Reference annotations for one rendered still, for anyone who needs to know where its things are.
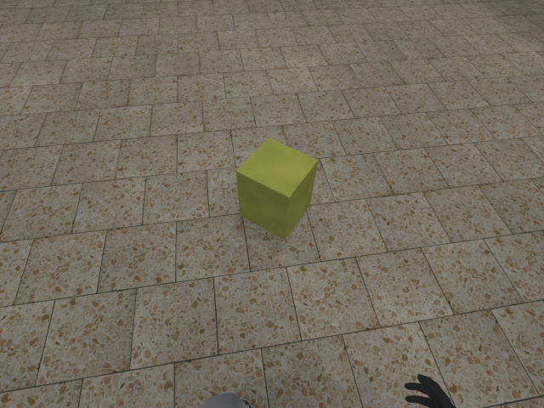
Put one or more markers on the carton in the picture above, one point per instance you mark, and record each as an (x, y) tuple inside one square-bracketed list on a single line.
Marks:
[(275, 186)]

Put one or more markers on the right robot hand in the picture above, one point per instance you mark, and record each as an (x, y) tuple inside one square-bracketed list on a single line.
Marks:
[(437, 397)]

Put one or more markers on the robot left shin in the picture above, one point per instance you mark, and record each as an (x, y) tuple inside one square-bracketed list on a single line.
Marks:
[(230, 392)]

